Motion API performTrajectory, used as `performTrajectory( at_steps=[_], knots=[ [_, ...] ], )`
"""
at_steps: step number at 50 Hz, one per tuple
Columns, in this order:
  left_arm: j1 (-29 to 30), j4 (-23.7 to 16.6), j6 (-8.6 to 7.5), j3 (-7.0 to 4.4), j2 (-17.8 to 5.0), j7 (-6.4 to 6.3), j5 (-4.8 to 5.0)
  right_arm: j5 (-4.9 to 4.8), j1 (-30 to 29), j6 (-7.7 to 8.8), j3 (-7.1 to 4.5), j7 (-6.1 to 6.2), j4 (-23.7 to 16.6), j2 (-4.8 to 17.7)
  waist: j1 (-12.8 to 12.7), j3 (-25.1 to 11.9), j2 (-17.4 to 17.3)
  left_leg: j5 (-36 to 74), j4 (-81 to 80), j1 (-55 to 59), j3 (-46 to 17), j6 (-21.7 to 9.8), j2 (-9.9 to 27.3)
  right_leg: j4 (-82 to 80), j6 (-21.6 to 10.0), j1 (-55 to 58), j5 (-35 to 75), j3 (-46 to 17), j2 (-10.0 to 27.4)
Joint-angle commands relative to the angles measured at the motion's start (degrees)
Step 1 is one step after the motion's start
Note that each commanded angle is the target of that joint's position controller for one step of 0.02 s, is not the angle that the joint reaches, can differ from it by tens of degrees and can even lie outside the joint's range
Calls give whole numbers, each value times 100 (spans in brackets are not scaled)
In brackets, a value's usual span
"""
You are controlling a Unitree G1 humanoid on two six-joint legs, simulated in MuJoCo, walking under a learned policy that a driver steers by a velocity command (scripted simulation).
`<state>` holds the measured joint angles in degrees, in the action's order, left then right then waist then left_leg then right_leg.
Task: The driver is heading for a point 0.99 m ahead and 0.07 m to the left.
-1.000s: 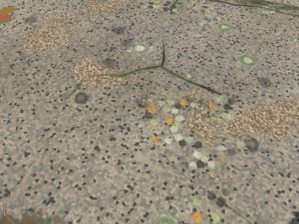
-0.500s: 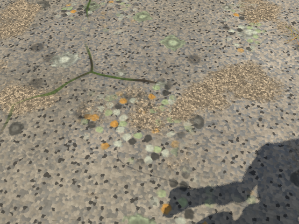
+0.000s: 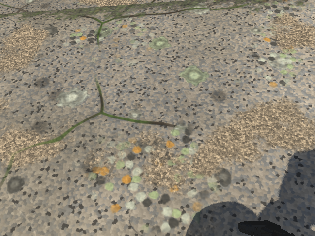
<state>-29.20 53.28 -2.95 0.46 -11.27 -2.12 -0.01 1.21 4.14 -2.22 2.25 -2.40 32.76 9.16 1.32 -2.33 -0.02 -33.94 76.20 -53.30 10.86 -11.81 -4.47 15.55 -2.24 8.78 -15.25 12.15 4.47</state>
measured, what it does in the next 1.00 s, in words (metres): climbs: right foot, then left foot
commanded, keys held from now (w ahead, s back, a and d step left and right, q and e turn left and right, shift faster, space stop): w+q+shift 0.18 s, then w+shift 0.14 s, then w+e+shift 0.48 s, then shift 0.20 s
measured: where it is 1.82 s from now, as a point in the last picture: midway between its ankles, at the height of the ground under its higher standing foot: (149, 93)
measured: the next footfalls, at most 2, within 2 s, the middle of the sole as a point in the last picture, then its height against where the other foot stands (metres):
right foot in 0.42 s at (180, 189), level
left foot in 0.84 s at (117, 119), level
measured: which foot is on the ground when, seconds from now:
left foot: down 0.00-0.42, up 0.44-0.82, down 0.84-1.00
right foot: down 0.00-0.02, up 0.04-0.40, down 0.42-0.84, up 0.86-1.00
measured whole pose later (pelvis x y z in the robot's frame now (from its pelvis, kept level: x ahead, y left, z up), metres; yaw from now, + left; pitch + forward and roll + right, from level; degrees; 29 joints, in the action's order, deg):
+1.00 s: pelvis +0.92 +0.10 +0.14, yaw -5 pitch +3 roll +1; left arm -13.0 43.0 -2.2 -4.6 -19.2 0.6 -1.5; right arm 2.0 14.8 6.7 -1.8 0.6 42.2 15.3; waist 0.9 1.5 2.4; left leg -13.6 28.9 -17.9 2.9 1.2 1.4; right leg 72.3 -2.3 -31.6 -25.2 -2.0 -3.3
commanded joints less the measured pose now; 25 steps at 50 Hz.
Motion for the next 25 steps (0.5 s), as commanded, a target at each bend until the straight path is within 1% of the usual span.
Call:
performTrajectory(
  at_steps=[1,2,3,4,5,6,7,8,9,10,11,12,13,14,15,16,17,18,19,20,21,22,23,24,25],
  knots=[
    [951,-1475,-267,-439,-1298,202,-23,-54,1742,234,-692,-46,264,1778,978,-1433,-217,-2714,-3742,4359,-4383,-933,305,6084,-353,-3121,5879,-387,96],
    [1837,-1857,-511,-444,-1171,462,-314,-150,1660,145,-880,96,447,2054,957,-1380,-864,-3406,-6102,4898,-7822,-1359,894,8097,-177,-4989,1434,-1454,-1096],
    [2033,-2264,-627,-299,-668,538,-514,-160,1248,182,-859,201,499,1873,542,-817,-554,-2536,-6204,4785,-7999,-1233,1198,9391,-215,-6042,1206,-2123,-835],
    [2124,-2342,-649,-150,-349,516,-446,-98,1701,286,-784,269,888,1532,373,-230,111,-1592,-5983,4189,-7238,-1037,1148,9620,-237,-6290,970,-2084,-661],
    [2262,-2542,-618,-27,-32,442,-366,60,1935,409,-687,318,1209,1129,151,317,318,-727,-5721,3612,-6393,-944,1007,9970,-239,-6632,399,-2051,-564],
    [2473,-2757,-495,106,231,350,-370,169,1997,530,-602,318,1429,884,-82,632,356,131,-5505,3216,-5519,-839,793,10344,-229,-7034,-256,-2002,-539],
    [2303,-2792,-293,234,488,274,-432,148,1967,631,-586,243,1576,843,-334,591,260,482,-5272,3031,-4548,-630,509,10578,-324,-7204,-811,-1984,-470],
    [2018,-2709,-136,232,274,258,-402,67,1646,657,-578,182,1462,967,-620,787,241,237,-5527,2560,-3746,-444,280,9206,-261,-6878,-1255,-1848,-296],
    [2164,-2734,-81,136,-154,230,-334,-12,1222,721,-541,139,1262,977,-724,1084,315,255,-6015,1884,-3336,-376,133,7857,-158,-6319,-1118,-1724,-91],
    [2611,-2914,-57,105,-424,227,-292,-62,1045,800,-542,153,1215,1045,-697,1397,307,662,-6516,1237,-3073,-391,71,6733,-1,-5772,-665,-1421,21],
    [2875,-3025,-43,67,-611,250,-252,-74,1169,869,-559,187,1229,1130,-535,1402,265,1150,-6967,1143,-3006,-423,43,5680,121,-5207,-85,-1163,55],
    [2943,-3064,-57,50,-662,311,-232,-97,1394,916,-615,230,1249,1223,-363,1260,166,1780,-7186,1317,-2852,-385,24,4646,180,-4458,731,-1059,133],
    [2834,-2948,-53,91,-460,399,-220,-167,1449,936,-656,245,1295,1339,-289,765,119,2258,-7373,1595,-2584,-319,-16,3922,120,-3592,1576,-963,55],
    [2839,-2887,-77,115,-312,484,-193,-196,1631,954,-708,241,1341,1494,-173,500,-27,2809,-7450,2116,-2490,-280,91,3268,37,-3068,2059,-896,-42],
    [2928,-2811,-107,97,-317,521,-154,-179,1818,954,-780,228,1358,1682,-36,275,-119,3587,-7375,3051,-2469,-234,249,2723,21,-3017,2156,-815,-220],
    [2954,-2678,-113,50,-401,528,-144,-179,1991,940,-832,219,1383,1795,53,131,-189,4833,-7031,4018,-2389,-157,376,2275,-4,-3132,2032,-689,-419],
    [2903,-2570,-115,-38,-575,501,-118,-153,2100,941,-878,220,1388,1927,53,-63,-422,6163,-6643,4914,-2304,-41,549,1971,-39,-3215,1769,-516,-607],
    [2628,-2447,-134,-158,-818,437,-103,-71,2132,957,-909,218,1390,2019,-83,-330,-708,7392,-6009,5702,-2267,130,734,1774,-115,-3098,1576,-438,-703],
    [1936,-2205,-134,-301,-1062,321,-12,78,2088,946,-920,224,1386,2020,-407,-723,-911,8265,-4995,6227,-2232,305,885,1633,-199,-2656,1295,-462,-797],
    [878,-1846,-136,-422,-1239,210,6,192,1868,878,-923,249,1327,1925,-945,-1109,-866,8522,-3558,6187,-1989,471,885,1188,-319,-1753,1338,-437,-803],
    [-98,-1532,-114,-556,-1500,108,-77,237,1556,849,-885,290,1203,1709,-1463,-1351,-627,7284,-1549,4988,-1860,530,534,1498,-546,-411,655,-867,-392],
    [-416,-1266,-131,-536,-1551,94,-291,234,1374,909,-589,259,884,585,-1165,-1262,661,2054,561,2654,-1863,580,-132,2160,-796,867,15,-2284,406],
    [53,-1252,-136,-620,-1832,233,-313,-144,2418,1008,-491,167,575,552,-275,-1914,2625,916,1607,1261,-1980,711,-652,472,-1732,1451,-642,-6180,1357],
    [877,-1511,-163,-625,-1313,325,-268,-26,1854,985,-497,239,612,1000,-315,-1241,1222,1639,1602,732,-1861,630,70,-27,-1886,911,-1219,-6025,1243],
    [934,-1440,-201,-569,-1047,352,-150,82,1144,991,-484,212,451,1186,-406,-802,342,1985,1321,824,-1829,698,291,-44,-1810,103,-989,-5405,1095]
  ],
)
